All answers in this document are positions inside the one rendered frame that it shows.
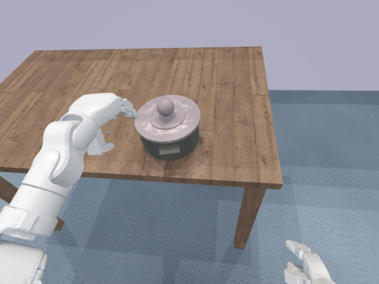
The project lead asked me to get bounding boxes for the robot left hand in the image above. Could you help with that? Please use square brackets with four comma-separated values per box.
[68, 93, 139, 156]

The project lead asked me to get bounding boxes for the left robot upper arm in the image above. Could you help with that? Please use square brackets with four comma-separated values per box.
[0, 239, 48, 284]

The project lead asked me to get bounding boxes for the table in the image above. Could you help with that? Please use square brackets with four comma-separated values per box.
[0, 46, 283, 249]

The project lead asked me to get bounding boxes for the lid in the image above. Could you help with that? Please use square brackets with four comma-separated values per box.
[134, 95, 201, 144]

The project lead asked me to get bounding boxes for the robot right hand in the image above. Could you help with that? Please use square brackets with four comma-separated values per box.
[284, 240, 331, 284]

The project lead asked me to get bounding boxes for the robot left forearm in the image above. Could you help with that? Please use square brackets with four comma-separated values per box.
[0, 111, 98, 240]

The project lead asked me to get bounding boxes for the knob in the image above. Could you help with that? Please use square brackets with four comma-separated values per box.
[156, 98, 175, 116]

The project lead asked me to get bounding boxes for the pot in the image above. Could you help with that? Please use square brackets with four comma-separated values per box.
[140, 127, 200, 161]

